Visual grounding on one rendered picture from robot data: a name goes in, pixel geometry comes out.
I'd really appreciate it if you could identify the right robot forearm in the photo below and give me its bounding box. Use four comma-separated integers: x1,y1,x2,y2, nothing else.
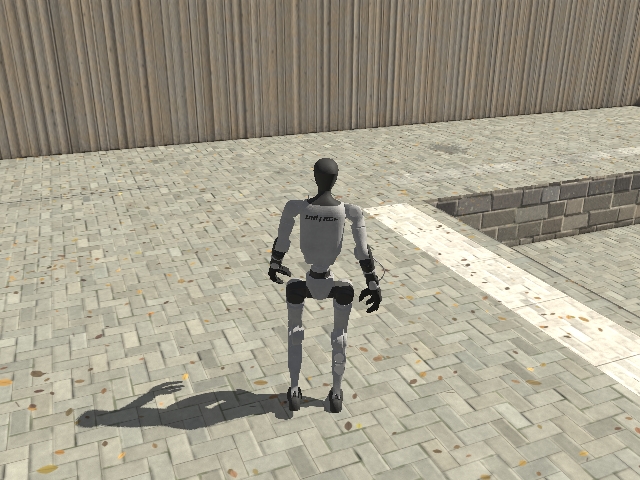
359,245,380,290

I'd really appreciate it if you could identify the robot left thigh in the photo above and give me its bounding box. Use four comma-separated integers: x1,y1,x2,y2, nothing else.
286,278,306,345

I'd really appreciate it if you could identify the left robot hand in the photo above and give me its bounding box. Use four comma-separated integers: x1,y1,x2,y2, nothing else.
268,265,291,284

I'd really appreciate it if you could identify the left robot forearm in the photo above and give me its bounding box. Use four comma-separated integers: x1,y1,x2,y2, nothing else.
270,237,286,269

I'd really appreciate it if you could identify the right robot upper arm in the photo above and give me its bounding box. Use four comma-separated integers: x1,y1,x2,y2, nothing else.
344,203,370,261

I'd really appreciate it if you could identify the right robot hand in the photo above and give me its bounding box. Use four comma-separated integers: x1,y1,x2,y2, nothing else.
359,286,382,313

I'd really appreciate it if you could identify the left robot foot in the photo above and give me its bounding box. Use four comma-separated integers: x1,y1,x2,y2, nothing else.
287,387,302,411

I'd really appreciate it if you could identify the left robot upper arm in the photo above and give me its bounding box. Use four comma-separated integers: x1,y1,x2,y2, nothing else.
274,200,303,253

